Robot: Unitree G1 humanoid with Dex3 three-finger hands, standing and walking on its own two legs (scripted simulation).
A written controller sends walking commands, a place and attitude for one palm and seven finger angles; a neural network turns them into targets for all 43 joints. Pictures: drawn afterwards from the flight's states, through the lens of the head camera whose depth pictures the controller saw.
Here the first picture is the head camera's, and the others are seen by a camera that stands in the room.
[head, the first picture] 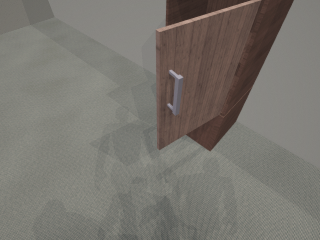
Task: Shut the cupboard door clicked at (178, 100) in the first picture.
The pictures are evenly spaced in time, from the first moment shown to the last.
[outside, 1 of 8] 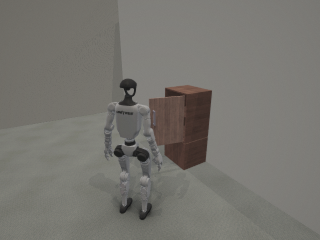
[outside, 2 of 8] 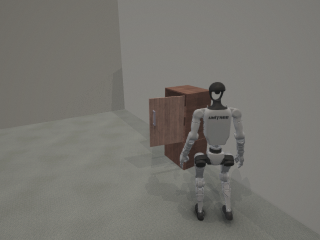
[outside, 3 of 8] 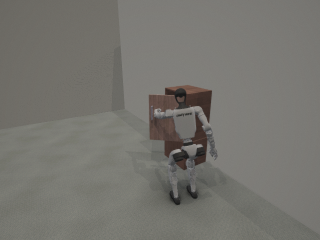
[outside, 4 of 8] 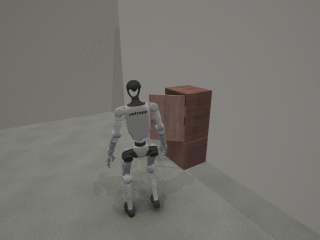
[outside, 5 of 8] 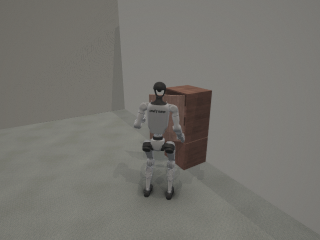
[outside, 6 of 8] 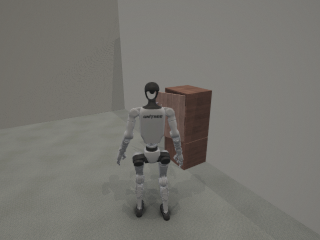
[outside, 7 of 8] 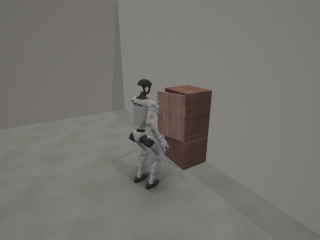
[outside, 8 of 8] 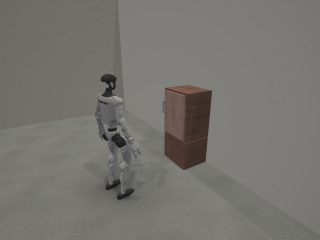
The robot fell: no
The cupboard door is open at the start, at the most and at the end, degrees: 77 77 0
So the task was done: yes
